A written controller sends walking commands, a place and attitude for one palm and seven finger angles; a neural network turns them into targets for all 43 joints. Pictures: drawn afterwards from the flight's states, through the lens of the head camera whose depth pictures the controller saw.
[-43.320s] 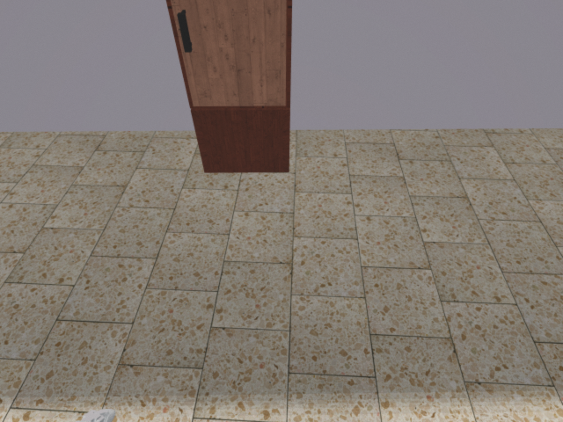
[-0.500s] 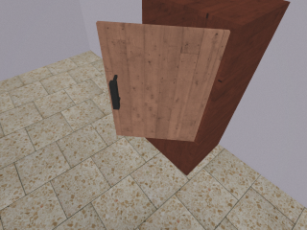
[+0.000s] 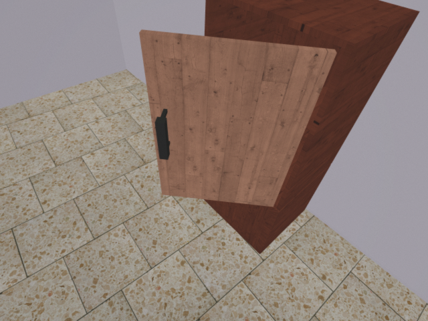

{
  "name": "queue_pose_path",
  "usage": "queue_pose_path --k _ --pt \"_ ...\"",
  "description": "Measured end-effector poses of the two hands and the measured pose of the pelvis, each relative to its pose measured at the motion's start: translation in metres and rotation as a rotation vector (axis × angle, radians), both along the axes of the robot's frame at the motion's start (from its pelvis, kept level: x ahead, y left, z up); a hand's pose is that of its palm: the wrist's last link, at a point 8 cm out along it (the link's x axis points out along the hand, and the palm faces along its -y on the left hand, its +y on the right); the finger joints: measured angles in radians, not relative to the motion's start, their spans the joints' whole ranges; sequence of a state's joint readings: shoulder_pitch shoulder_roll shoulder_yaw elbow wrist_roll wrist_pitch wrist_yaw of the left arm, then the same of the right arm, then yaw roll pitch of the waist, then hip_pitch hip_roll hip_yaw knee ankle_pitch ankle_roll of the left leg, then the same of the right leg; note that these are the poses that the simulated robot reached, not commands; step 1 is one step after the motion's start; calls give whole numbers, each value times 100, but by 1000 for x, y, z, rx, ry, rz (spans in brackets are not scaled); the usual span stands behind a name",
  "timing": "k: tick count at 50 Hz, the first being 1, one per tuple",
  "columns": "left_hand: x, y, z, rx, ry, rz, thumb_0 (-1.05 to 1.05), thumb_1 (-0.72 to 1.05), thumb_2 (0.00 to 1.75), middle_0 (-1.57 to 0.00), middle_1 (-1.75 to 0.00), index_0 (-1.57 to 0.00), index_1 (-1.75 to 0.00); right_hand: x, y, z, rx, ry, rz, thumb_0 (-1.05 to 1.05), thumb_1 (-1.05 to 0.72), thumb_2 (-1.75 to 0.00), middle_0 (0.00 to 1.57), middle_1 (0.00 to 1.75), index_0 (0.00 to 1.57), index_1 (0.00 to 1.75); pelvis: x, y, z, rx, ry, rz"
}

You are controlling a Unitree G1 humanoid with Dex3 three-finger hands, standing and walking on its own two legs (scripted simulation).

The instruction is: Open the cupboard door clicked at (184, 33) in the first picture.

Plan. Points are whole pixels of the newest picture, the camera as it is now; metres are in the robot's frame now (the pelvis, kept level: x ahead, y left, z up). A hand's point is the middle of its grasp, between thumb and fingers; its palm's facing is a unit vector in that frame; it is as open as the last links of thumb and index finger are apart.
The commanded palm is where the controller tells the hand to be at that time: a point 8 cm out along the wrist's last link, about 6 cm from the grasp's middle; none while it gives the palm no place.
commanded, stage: come to a stop and stand still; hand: left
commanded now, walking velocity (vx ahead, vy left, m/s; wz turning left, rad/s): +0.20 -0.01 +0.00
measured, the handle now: (164, 134) +0.58 +0.19 -0.01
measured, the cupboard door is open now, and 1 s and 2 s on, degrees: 43 43 43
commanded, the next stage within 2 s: look again from close up in 1.06 s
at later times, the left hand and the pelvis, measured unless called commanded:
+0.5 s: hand out of the picture +0.11 +0.17 -0.18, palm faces +0.11 -0.97 -0.20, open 7.2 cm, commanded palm none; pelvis +0.04 -0.01 +0.00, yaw +3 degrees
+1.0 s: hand out of the picture -0.03 +0.16 -0.17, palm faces +0.07 -0.98 -0.17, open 7.3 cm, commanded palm none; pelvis +0.00 +0.00 +0.01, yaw +1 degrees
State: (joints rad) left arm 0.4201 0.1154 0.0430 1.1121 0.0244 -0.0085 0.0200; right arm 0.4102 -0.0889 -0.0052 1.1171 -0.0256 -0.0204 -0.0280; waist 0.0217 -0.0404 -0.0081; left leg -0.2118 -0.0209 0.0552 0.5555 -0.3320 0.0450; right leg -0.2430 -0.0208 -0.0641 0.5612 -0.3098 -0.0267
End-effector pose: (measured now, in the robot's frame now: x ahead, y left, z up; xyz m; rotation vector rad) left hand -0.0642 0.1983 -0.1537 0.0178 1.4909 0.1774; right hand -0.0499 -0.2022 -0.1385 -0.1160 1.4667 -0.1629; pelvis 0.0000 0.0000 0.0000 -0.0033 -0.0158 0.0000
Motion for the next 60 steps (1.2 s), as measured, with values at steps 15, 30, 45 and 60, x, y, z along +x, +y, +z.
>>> queue_pose_path --k 15,30,45,60 --pt "140 14 13 123 -145 -83 3 95 90 -19 -30 -20 -30 27 -1 -8 56 112 -54 0 -91 -90 20 30 20 30 56 -21 -1 13 1 13" --pt "142 33 2 88 -225 -34 0 93 90 -20 -30 -20 -30 134 -30 9 -90 -211 73 0 -92 -90 20 30 19 30 26 1 -2 13 -13 29" --pt "52 21 17 83 -85 -45 0 91 90 -19 -30 -20 -30 117 -19 5 -21 -228 72 0 -94 -90 21 30 20 30 2 0 7 12 -3 26" --pt "20 -7 14 42 -61 -57 0 91 90 -20 -30 -20 -30 22 -24 3 0 -21 48 0 -92 -90 20 30 20 30 -14 -9 10 -5 -9 30"
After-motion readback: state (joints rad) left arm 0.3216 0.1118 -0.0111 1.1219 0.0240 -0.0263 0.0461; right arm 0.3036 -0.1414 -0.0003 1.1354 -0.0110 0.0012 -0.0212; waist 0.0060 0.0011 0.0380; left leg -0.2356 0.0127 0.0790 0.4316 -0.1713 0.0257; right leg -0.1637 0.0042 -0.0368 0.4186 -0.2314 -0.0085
